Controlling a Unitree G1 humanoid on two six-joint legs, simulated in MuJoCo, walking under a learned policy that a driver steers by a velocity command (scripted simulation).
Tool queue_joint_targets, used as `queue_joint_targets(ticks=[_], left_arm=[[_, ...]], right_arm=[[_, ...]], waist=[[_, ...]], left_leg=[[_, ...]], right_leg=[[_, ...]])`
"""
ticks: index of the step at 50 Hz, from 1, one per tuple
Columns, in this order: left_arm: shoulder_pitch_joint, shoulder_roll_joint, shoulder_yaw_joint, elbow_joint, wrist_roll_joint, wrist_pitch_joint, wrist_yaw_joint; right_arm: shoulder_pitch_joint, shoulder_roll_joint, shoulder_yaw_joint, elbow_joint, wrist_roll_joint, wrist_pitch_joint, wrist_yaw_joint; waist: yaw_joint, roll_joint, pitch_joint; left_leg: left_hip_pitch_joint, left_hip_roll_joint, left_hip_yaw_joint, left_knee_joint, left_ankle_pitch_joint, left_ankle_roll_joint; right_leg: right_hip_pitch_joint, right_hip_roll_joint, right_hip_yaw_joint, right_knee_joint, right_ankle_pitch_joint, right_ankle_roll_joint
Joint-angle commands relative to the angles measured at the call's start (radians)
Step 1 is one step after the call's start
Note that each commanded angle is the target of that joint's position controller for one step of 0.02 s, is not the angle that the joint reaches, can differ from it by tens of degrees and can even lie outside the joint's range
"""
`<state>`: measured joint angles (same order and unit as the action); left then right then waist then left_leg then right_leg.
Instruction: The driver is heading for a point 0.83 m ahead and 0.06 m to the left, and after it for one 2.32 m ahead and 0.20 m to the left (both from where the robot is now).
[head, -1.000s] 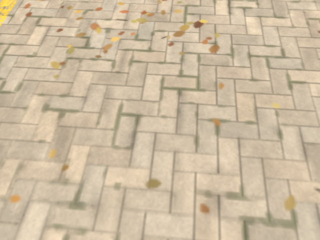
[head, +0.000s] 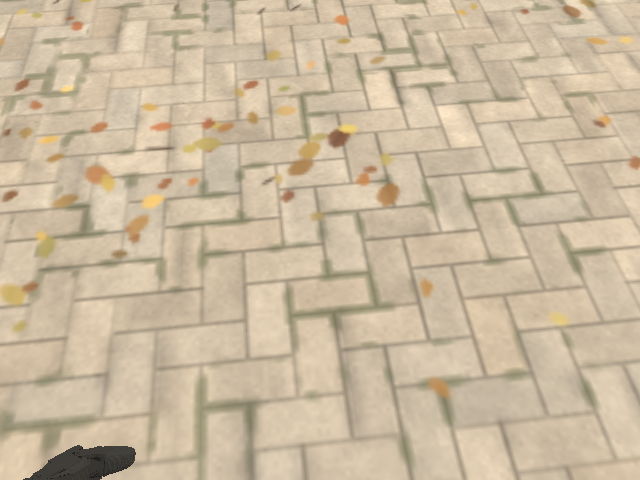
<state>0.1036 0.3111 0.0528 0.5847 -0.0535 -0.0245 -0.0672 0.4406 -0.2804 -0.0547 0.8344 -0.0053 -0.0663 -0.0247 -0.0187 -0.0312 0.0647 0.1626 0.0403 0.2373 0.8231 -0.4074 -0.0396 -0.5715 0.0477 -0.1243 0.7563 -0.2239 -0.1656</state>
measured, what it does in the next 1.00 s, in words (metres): walks ahead, turning left: left foot, then right foot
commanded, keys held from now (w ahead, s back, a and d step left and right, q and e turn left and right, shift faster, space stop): w+e+shift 0.14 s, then w+q+shift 0.52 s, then q+shift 0.32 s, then e+shift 0.02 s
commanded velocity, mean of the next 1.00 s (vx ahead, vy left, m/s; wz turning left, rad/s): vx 0.83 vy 0.00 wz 0.27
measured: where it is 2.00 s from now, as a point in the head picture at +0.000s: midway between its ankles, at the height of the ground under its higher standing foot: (321, 268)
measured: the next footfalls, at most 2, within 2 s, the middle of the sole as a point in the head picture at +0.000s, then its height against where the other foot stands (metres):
left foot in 0.46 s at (300, 393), level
right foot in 0.88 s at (346, 235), level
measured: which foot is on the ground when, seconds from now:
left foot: up 0.00-0.44, down 0.46-0.88, up 0.90-1.00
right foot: down 0.00-0.46, up 0.48-0.86, down 0.88-1.00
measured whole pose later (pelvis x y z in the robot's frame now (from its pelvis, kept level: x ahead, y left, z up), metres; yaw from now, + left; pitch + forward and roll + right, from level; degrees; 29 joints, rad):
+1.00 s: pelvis +0.86 +0.00 +0.03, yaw +21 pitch +1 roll -2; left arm 0.00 0.24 0.02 0.58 0.02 -0.07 0.02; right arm 0.32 -0.31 -0.06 0.69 0.03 0.03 -0.02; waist -0.07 0.01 0.11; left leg -0.44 -0.08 -0.12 1.42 -0.55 -0.08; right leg -0.48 0.04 0.01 0.51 -0.05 0.00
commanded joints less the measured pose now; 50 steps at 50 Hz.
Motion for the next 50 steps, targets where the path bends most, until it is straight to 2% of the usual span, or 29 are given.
queue_joint_targets(ticks=[1,2,3,4,7,10,13,17,20,22,23,24,25,26,28,31,33,35,37,40,42,43,44,45,46,47,48,49,50], left_arm=[[0.382,0.251,0.078,0.024,0.055,-0.008,0.029],[0.397,0.177,0.073,0.010,0.046,-0.027,0.029],[0.346,0.163,0.065,0.020,0.047,-0.049,0.023],[0.271,0.140,0.057,0.012,0.047,-0.064,0.019],[0.165,0.109,0.045,0.001,0.043,-0.068,0.041],[0.191,0.061,0.022,0.051,0.038,-0.067,0.075],[0.287,0.077,0.022,0.104,0.032,-0.079,0.071],[0.370,0.095,0.018,0.180,0.038,-0.076,0.059],[0.335,0.134,0.020,0.203,0.075,-0.058,0.072],[0.247,0.172,0.029,0.180,0.117,-0.040,0.080],[0.147,0.186,0.031,0.145,0.117,-0.036,0.088],[0.294,0.016,-0.009,0.119,0.112,-0.056,0.077],[0.297,0.046,-0.031,0.100,0.045,-0.098,0.056],[0.182,0.113,-0.017,0.069,0.012,-0.125,0.048],[0.028,0.084,-0.028,0.024,0.049,-0.152,0.051],[0.076,0.074,-0.021,0.027,0.076,-0.134,0.058],[0.026,0.066,-0.024,-0.001,0.085,-0.124,0.063],[-0.126,0.026,-0.039,-0.066,0.098,-0.133,0.062],[-0.186,-0.010,-0.041,-0.095,0.106,-0.140,0.052],[-0.204,0.037,-0.007,-0.119,0.067,-0.137,0.055],[-0.175,0.083,0.018,-0.132,0.059,-0.135,0.074],[-0.032,0.099,0.030,-0.102,0.063,-0.135,0.083],[0.181,0.119,0.033,-0.055,0.073,-0.125,0.088],[0.257,0.128,0.017,-0.052,0.105,-0.107,0.081],[0.240,0.131,0.024,-0.030,0.079,-0.090,0.067],[0.115,0.076,0.023,-0.079,0.075,-0.071,0.083],[0.042,0.016,0.001,-0.078,0.071,-0.051,0.095],[0.003,0.007,-0.008,-0.076,0.074,-0.036,0.102],[-0.019,0.033,-0.005,-0.048,0.080,-0.030,0.100]], right_arm=[[-0.075,-0.025,0.030,-0.262,0.027,-0.115,0.030],[-0.237,-0.139,0.011,-0.286,0.045,-0.136,0.031],[-0.275,-0.140,0.007,-0.305,0.056,-0.135,0.027],[-0.250,-0.122,0.009,-0.278,0.032,-0.123,0.019],[-0.199,-0.138,-0.004,-0.252,0.003,-0.075,0.016],[-0.323,-0.065,0.027,-0.289,-0.031,-0.060,0.020],[-0.462,-0.013,0.049,-0.311,-0.009,-0.070,0.033],[-0.589,-0.068,0.027,-0.347,0.040,-0.078,0.057],[-0.486,-0.121,-0.003,-0.337,0.054,-0.078,0.080],[-0.168,-0.192,-0.040,-0.265,0.067,-0.051,0.071],[0.091,-0.217,-0.051,-0.202,0.060,-0.032,0.060],[0.134,-0.259,-0.053,-0.170,0.040,-0.030,0.064],[0.143,-0.199,-0.050,-0.170,0.024,-0.036,0.064],[0.086,-0.149,-0.044,-0.185,0.004,-0.037,0.054],[-0.011,-0.138,-0.037,-0.195,0.000,-0.044,0.069],[-0.077,-0.104,-0.024,-0.195,0.024,-0.042,0.064],[-0.063,-0.104,-0.022,-0.178,0.046,-0.038,0.049],[-0.069,-0.135,-0.031,-0.163,0.043,-0.026,0.026],[0.010,-0.150,-0.044,-0.117,0.041,0.001,0.012],[0.061,-0.135,-0.049,-0.078,0.050,0.028,-0.006],[-0.003,-0.145,-0.058,-0.099,0.050,0.034,-0.016],[-0.069,-0.156,-0.062,-0.126,0.048,0.038,-0.019],[-0.065,-0.087,-0.042,-0.156,0.023,0.046,-0.017],[0.147,0.039,-0.006,-0.155,0.009,0.057,-0.008],[0.246,-0.088,-0.006,-0.169,0.041,0.065,0.011],[0.120,-0.159,-0.025,-0.184,0.049,0.079,0.010],[0.002,-0.198,-0.039,-0.209,0.042,0.094,0.002],[-0.042,-0.197,-0.047,-0.219,0.035,0.106,-0.006],[-0.066,-0.159,-0.036,-0.239,0.032,0.114,-0.007]], waist=[[0.096,-0.276,-0.402],[0.162,-0.052,-0.307],[0.082,0.093,-0.131],[0.022,0.182,-0.069],[-0.055,0.096,0.021],[0.008,0.032,0.071],[0.124,-0.013,0.057],[0.185,-0.028,0.092],[0.086,-0.077,-0.023],[-0.096,-0.136,-0.209],[-0.234,-0.051,-0.297],[-0.099,0.329,-0.388],[-0.108,0.366,-0.460],[-0.125,0.208,-0.305],[-0.051,-0.065,-0.093],[0.043,0.000,-0.023],[0.041,0.013,0.032],[0.004,0.036,0.096],[-0.051,0.070,0.031],[-0.056,0.120,-0.034],[-0.003,0.141,-0.082],[0.086,0.147,-0.171],[0.147,0.106,-0.362],[0.054,-0.206,-0.538],[0.029,-0.291,-0.686],[0.047,-0.184,-0.592],[0.049,-0.061,-0.412],[0.029,-0.005,-0.294],[0.006,-0.023,-0.198]], left_leg=[[-1.026,-0.122,-0.377,0.920,-0.170,0.057],[-1.034,-0.071,-0.413,0.805,-0.054,0.097],[-1.022,-0.041,-0.399,0.670,0.018,0.105],[-0.942,0.004,-0.412,0.582,0.063,0.091],[-0.800,0.052,-0.405,0.394,0.116,0.018],[-0.722,0.068,-0.269,0.113,0.386,-0.026],[-0.584,0.033,-0.209,-0.151,0.712,-0.007],[-0.793,0.011,-0.203,-0.342,0.636,0.064],[-0.744,-0.080,-0.154,-0.313,0.467,0.138],[-0.463,-0.119,-0.138,-0.220,0.377,0.178],[-0.124,-0.066,-0.221,-0.227,0.397,0.201],[0.288,0.115,-0.665,-0.207,0.086,0.367],[0.409,0.233,-1.140,-0.493,-0.248,0.446],[0.312,0.219,-1.100,-0.546,-0.287,0.389],[-0.031,0.138,-0.926,-0.592,-0.011,0.354],[-0.224,0.035,-0.753,-0.622,0.224,0.364],[-0.350,0.007,-0.691,-0.641,0.303,0.354],[-0.513,-0.063,-0.602,-0.612,0.587,0.300],[-0.606,-0.111,-0.578,-0.559,0.654,0.199],[-0.504,-0.125,-0.659,-0.442,0.591,0.122],[-0.429,-0.128,-0.690,-0.271,0.669,0.076],[-0.431,-0.153,-0.666,-0.084,0.693,0.040],[-0.510,-0.176,-0.598,0.223,0.349,0.006],[-0.746,-0.291,-0.535,0.624,-0.487,-0.029],[-0.815,-0.150,-0.509,0.828,-0.341,-0.044],[-0.849,-0.068,-0.454,0.794,-0.212,-0.056],[-0.874,-0.037,-0.377,0.713,-0.118,-0.063],[-0.855,-0.018,-0.350,0.692,-0.081,-0.073],[-0.803,-0.007,-0.339,0.618,-0.084,-0.071]], right_leg=[[1.076,-0.295,0.935,-0.333,-0.307,-0.355],[0.958,-0.296,1.004,-0.510,-0.480,-0.278],[0.753,-0.289,0.964,-0.566,-0.457,-0.237],[0.594,-0.253,0.889,-0.556,-0.363,-0.212],[0.310,-0.121,0.661,-0.575,-0.164,-0.189],[0.155,-0.039,0.381,-0.568,0.116,-0.129],[0.148,-0.054,0.312,-0.606,0.063,-0.077],[0.542,-0.171,0.293,-0.595,0.240,-0.046],[0.764,-0.220,0.212,-0.436,0.908,0.011],[0.772,-0.230,0.173,-0.100,1.326,0.032],[0.539,-0.198,0.132,0.238,1.216,0.059],[0.046,-0.008,0.172,0.679,0.089,0.145],[-0.175,0.065,0.275,0.786,-0.233,0.148],[-0.256,-0.010,0.321,0.741,-0.147,0.109],[-0.177,-0.051,0.294,0.557,-0.091,0.088],[-0.097,-0.091,0.282,0.386,-0.068,0.139],[-0.083,-0.097,0.237,0.232,-0.038,0.180],[0.012,-0.038,0.168,-0.004,0.136,0.207],[0.224,0.050,0.126,-0.175,0.396,0.201],[0.339,0.097,0.184,-0.304,0.454,0.197],[0.405,0.077,0.214,-0.367,0.451,0.187],[0.556,0.037,0.219,-0.403,0.556,0.174],[0.832,-0.157,0.337,-0.267,0.707,0.106],[1.091,-0.519,0.666,-0.109,1.256,-0.082],[1.120,-0.649,0.891,-0.164,0.916,-0.186],[0.989,-0.528,0.783,-0.260,0.537,-0.167],[0.805,-0.430,0.599,-0.310,0.425,-0.108],[0.640,-0.372,0.508,-0.357,0.428,-0.081],[0.482,-0.327,0.458,-0.393,0.484,-0.078]])
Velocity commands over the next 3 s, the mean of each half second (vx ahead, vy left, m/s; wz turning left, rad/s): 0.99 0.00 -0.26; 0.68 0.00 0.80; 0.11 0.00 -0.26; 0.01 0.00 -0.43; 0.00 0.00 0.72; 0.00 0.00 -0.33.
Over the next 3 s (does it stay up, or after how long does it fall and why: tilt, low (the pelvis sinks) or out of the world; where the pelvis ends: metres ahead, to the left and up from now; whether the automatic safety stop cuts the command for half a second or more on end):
stays up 0.98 0.03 0.05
